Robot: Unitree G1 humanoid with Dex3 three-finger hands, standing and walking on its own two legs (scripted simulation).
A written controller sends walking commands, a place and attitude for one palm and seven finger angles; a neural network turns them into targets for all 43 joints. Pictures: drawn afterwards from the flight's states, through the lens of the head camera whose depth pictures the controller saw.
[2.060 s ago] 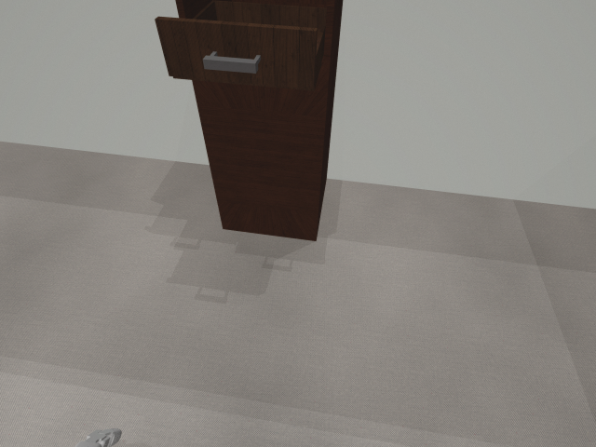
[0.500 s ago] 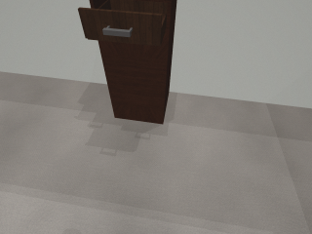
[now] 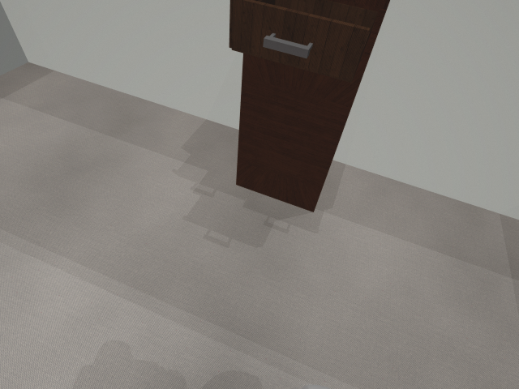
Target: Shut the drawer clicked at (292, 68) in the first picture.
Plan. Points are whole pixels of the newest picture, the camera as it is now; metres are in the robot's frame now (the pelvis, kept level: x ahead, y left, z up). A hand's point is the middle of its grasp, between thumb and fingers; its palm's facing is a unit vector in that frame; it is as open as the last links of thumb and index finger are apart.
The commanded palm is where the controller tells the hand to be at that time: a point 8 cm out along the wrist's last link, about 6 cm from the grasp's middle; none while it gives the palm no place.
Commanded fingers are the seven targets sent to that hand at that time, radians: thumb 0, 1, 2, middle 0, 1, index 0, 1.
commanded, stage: walk to a spot facing it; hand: left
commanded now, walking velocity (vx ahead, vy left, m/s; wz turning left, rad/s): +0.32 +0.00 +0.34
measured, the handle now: (288, 43) +0.94 -0.04 +0.11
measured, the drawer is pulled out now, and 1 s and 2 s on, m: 0.18 0.18 0.18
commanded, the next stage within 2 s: turn to face it in 0.30 s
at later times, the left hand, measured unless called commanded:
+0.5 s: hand (177, 330) +0.25 +0.15 -0.16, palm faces +0.13 -0.97 -0.20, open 7.4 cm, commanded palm none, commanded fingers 0.00 0.90 0.90 -0.20 -0.30 -0.20 -0.30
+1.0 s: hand (186, 345) +0.23 +0.13 -0.16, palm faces +0.08 -0.97 -0.22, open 7.3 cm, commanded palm none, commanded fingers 0.00 0.90 0.90 -0.20 -0.30 -0.20 -0.30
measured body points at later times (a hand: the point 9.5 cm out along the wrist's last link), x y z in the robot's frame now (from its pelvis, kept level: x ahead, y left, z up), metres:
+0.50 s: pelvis +0.17 -0.03 -0.01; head +0.19 -0.04 +0.44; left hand +0.25 +0.21 -0.14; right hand +0.11 -0.26 -0.16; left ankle +0.01 +0.06 -0.73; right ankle +0.28 -0.12 -0.74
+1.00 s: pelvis +0.22 -0.05 +0.01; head +0.25 -0.07 +0.46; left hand +0.22 +0.18 -0.14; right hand +0.35 -0.30 -0.13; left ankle +0.23 +0.11 -0.68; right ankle +0.28 -0.12 -0.73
